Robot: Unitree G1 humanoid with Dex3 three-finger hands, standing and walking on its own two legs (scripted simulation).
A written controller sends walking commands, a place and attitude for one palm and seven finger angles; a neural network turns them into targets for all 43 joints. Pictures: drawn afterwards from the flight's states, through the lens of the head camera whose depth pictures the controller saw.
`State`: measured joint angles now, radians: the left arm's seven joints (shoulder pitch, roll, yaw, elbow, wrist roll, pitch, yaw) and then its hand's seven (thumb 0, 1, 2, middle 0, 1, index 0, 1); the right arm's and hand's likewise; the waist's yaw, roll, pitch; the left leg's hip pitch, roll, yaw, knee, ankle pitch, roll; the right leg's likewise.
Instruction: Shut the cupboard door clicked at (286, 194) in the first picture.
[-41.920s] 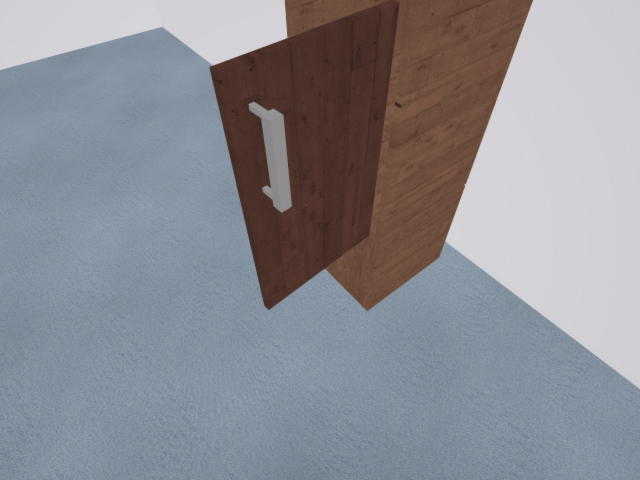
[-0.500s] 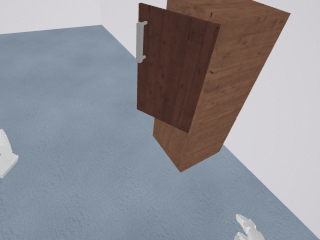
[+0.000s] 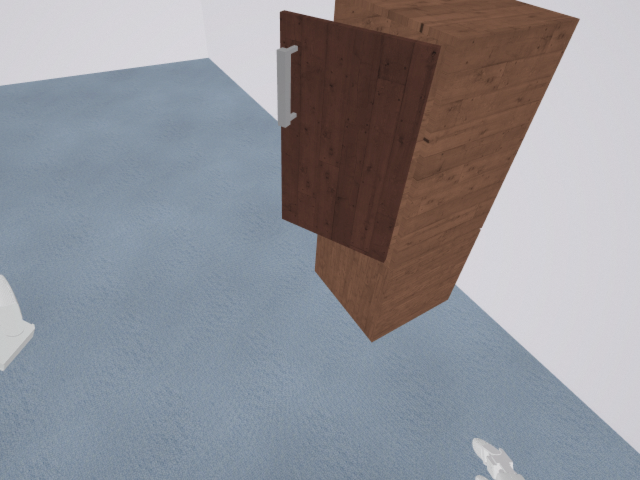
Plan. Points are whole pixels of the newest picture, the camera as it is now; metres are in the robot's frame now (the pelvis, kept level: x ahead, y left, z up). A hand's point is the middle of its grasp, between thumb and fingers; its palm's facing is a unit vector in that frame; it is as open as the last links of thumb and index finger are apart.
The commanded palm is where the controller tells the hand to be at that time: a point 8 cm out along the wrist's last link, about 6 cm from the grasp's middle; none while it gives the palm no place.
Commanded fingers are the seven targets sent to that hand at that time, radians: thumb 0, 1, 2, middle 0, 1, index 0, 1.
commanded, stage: stop stepping back and stand still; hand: left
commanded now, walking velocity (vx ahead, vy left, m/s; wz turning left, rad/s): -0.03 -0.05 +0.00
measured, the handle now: (288, 87) +0.92 +0.11 +0.11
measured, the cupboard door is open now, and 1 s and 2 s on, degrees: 28 28 28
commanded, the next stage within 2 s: let the arm hang, fingers relaxed in 0.04 s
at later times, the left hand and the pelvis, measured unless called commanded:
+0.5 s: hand out of the picture +0.04 +0.18 -0.17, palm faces +0.07 -0.98 -0.16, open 6.9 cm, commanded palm none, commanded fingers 0.00 0.90 0.90 -0.20 -0.30 -0.20 -0.30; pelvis +0.00 +0.00 +0.00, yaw +2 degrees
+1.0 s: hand out of the picture -0.01 +0.19 -0.16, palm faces +0.04 -0.97 -0.22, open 7.4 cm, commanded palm none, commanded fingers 0.00 0.90 0.90 -0.20 -0.30 -0.20 -0.30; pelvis +0.01 +0.01 +0.01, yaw +1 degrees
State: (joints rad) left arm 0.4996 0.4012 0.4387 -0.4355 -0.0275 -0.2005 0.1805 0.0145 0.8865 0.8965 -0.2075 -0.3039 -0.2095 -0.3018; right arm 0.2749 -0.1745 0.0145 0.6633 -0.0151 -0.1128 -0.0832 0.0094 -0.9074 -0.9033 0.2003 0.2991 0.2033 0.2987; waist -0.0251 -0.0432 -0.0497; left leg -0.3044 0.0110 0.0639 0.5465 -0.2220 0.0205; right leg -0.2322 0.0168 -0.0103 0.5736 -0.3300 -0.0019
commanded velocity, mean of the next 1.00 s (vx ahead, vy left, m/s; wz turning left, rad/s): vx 0.00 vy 0.00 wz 0.00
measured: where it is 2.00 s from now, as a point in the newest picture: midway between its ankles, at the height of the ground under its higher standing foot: outside the picture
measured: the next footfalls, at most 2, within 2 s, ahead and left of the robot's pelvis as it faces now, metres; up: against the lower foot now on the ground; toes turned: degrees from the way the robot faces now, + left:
none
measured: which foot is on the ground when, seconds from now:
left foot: down 0.00-1.00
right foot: down 0.00-1.00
